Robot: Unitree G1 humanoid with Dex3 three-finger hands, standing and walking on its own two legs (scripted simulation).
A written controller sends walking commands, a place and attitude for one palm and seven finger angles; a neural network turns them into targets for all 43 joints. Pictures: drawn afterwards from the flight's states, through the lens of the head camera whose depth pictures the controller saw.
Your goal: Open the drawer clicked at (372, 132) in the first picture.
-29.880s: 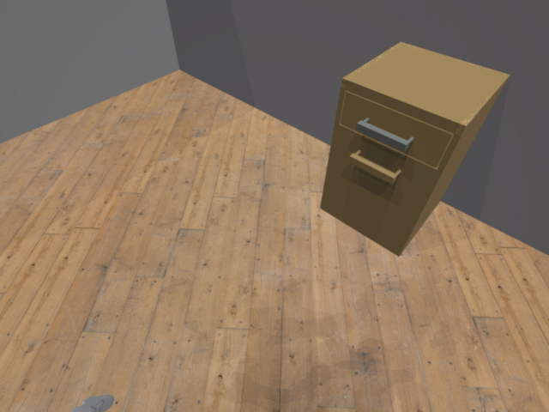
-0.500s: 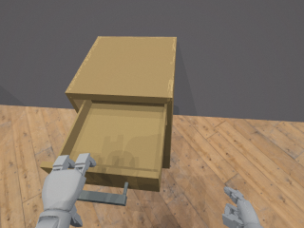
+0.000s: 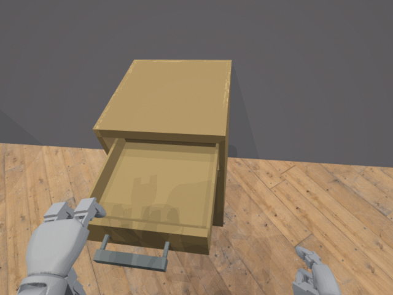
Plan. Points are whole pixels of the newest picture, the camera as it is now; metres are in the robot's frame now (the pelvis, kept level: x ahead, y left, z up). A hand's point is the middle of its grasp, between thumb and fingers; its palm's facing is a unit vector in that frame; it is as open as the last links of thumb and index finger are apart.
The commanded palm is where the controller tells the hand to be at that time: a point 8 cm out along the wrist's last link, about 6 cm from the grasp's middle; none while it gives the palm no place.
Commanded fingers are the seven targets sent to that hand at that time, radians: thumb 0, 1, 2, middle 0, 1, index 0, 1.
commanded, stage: draw the hand back to the body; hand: left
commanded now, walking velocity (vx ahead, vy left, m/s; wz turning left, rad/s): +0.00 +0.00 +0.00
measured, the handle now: (133, 251) +0.25 +0.22 -0.16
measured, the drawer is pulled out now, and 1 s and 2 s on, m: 0.30 0.30 0.30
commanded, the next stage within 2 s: step back with the hand held close in 1.16 s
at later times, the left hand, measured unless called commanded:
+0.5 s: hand (67, 216) +0.20 +0.22 +0.14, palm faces +0.33 -0.86 -0.38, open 12.6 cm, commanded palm +0.15 +0.27 +0.16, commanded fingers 0.00 0.13 0.57 -0.25 -0.80 -0.25 -0.80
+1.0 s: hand (27, 211) +0.19 +0.25 +0.19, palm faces +0.45 -0.79 -0.41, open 8.3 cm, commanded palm +0.13 +0.28 +0.21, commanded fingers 0.00 0.90 0.90 -0.20 -0.30 -0.20 -0.30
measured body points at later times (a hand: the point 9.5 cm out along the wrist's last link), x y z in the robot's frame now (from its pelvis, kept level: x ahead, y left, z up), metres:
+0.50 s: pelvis +0.02 +0.01 +0.02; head +0.01 -0.02 +0.47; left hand +0.18 +0.27 +0.17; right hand +0.20 -0.19 -0.06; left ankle -0.03 +0.12 -0.71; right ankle +0.00 -0.12 -0.71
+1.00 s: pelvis +0.02 +0.00 +0.03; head +0.00 -0.03 +0.48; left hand +0.16 +0.29 +0.22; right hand +0.23 -0.20 -0.05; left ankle -0.03 +0.12 -0.71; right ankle +0.00 -0.12 -0.71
